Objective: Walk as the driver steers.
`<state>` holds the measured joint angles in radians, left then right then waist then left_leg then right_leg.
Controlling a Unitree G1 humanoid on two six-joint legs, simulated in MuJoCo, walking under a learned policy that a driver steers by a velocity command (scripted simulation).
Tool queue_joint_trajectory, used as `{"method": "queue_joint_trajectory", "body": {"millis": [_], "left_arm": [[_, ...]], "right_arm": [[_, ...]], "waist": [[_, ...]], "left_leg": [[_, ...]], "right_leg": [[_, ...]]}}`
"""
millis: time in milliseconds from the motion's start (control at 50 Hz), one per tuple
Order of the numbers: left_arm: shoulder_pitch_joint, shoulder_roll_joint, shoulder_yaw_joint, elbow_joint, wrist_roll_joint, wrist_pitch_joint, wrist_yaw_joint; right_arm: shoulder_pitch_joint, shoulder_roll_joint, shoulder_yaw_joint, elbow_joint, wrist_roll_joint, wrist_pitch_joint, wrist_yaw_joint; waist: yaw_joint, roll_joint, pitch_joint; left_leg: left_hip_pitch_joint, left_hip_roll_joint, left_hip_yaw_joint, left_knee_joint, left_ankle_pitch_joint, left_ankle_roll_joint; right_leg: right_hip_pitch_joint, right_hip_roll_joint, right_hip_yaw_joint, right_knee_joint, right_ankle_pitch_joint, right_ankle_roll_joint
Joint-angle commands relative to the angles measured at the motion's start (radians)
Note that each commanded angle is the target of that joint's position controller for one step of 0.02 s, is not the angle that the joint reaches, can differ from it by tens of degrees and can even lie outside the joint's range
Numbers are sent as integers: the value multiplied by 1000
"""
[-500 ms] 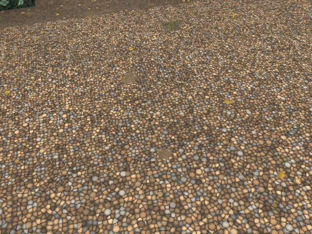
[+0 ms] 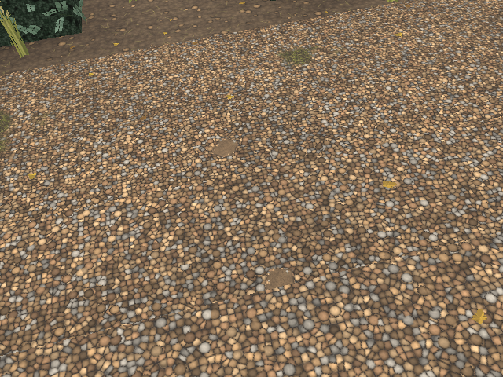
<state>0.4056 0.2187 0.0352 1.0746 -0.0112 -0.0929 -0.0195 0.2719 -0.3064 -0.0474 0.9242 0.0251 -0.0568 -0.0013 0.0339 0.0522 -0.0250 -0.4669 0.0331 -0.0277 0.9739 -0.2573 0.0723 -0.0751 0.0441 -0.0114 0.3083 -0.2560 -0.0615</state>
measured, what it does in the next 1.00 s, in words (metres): goes down: left foot 0.18 m lower, then right foot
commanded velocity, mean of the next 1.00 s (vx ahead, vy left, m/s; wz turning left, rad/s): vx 0.27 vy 0.00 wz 0.00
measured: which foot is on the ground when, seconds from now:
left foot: up 0.00-0.42, down 0.44-1.00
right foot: down 0.00-0.44, up 0.46-0.76, down 0.78-1.00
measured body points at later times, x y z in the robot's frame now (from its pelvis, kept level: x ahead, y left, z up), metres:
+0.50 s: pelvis +0.33 +0.07 -0.19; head +0.39 +0.07 +0.25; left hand +0.21 +0.30 -0.32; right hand +0.54 -0.14 -0.30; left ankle +0.41 +0.16 -0.93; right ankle +0.06 -0.10 -0.64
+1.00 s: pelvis +0.49 +0.03 -0.20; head +0.51 +0.02 +0.25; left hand +0.62 +0.27 -0.32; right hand +0.51 -0.21 -0.35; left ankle +0.42 +0.16 -0.93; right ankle +0.56 -0.07 -0.93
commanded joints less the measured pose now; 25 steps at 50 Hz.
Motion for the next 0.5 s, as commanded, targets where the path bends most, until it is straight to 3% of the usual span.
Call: {"method": "queue_joint_trajectory", "body": {"millis": [20, 40, 60, 80, 100, 120, 140, 200, 220, 300, 360, 380, 400, 420, 440, 460, 480, 500], "left_arm": [[89, 124, 18, -26, 18, -8, 15], [104, 132, 19, -23, 18, -6, 21], [111, 146, 19, -32, 17, -14, 27], [157, 128, 15, -5, 8, -23, 38], [181, 130, 14, -2, 6, -27, 45], [160, 146, 19, -13, 4, -28, 64], [150, 139, 15, -26, 4, -23, 73], [175, 118, 0, -47, 7, -19, 95], [187, 116, -4, -51, -4, -19, 97], [248, 109, -6, -58, -13, 16, 106], [244, 101, -7, -58, -18, 39, 101], [234, 98, -8, -66, -11, 43, 97], [230, 103, -4, -66, -10, 47, 91], [178, 108, -6, -57, -2, 39, 69], [157, 66, -4, -59, -2, 30, 52], [351, -9, -27, -37, -18, 16, 34], [316, 93, -18, -93, -46, -18, 10], [197, 139, -4, -137, -50, -20, 16]], "right_arm": [[-21, -46, -21, -46, -9, -18, 18], [-33, -39, -22, -57, -6, -17, 23], [-80, -49, -33, -78, 8, -17, 20], [-175, -55, -40, -115, 21, -27, 23], [-208, -47, -40, -132, 19, -35, 28], [-243, -45, -39, -154, 11, -44, 31], [-279, -14, -33, -164, -5, -49, 37], [-295, 21, -22, -188, -33, -59, 87], [-310, 28, -18, -205, -29, -61, 99], [-436, 38, 1, -274, -25, -66, 129], [-427, 45, 10, -269, -14, -70, 124], [-351, 28, 2, -244, -16, -78, 113], [-194, -5, -14, -180, -21, -81, 96], [35, -34, -32, -110, -30, -83, 83], [227, -99, -38, -26, -36, -67, 79], [306, -152, -26, -16, -86, -66, 73], [332, -155, -45, 13, -63, -46, 67], [266, -102, -35, -4, -48, -19, 50]], "waist": [[8, -116, 71], [5, -109, 75], [5, -117, 104], [21, -134, 131], [29, -143, 139], [21, -130, 179], [40, -134, 167], [47, -108, 148], [44, -111, 155], [94, -101, 192], [98, -107, 162], [72, -93, 131], [19, -90, 63], [-122, -54, -46], [-185, 107, -121], [-130, 276, -366], [-171, 293, -500], [-170, 118, -516]], "left_leg": [[-245, 62, -7, 55, 136, -38], [-267, 62, -5, 55, 163, -47], [-317, 63, -12, 2, 195, -52], [-418, 85, -57, -56, 220, -45], [-475, 83, -61, -98, 251, -40], [-420, 66, -45, -254, 368, -49], [-346, 51, -18, -318, 482, -52], [-188, 25, 6, -379, 741, -13], [-181, 20, 8, -388, 763, -1], [-291, 28, 20, -473, 742, 18], [-152, 23, 27, -574, 749, -14], [-77, 20, 32, -632, 758, -18], [66, 24, 30, -667, 794, -24], [367, 56, 38, -758, 997, 1], [727, 188, -46, -700, 1361, 64], [1224, 378, -149, -163, 1904, 183], [1304, 428, -281, -162, 1897, 295], [1214, 420, -308, -275, 1495, 313]], "right_leg": [[116, -263, 227, -158, 287, -146], [115, -260, 203, -146, 365, -149], [126, -239, 184, -152, 341, -146], [203, -265, 207, -135, 294, -121], [243, -272, 210, -113, 314, -115], [148, -220, 154, -128, 269, -102], [99, -200, 125, -102, 251, -99], [-70, -199, 101, 19, 163, -89], [-87, -200, 108, 47, 159, -85], [31, -209, 104, 247, 184, -67], [57, -180, 92, 399, 259, -35], [87, -160, 102, 521, 353, -30], [88, -140, 115, 713, 398, -27], [-5, -95, 86, 989, 444, 5], [-315, 41, 12, 1436, -323, 76], [-684, 92, 226, 1750, -752, 101], [-830, 55, 312, 1717, -645, 123], [-869, -27, 294, 1627, -607, 133]]}}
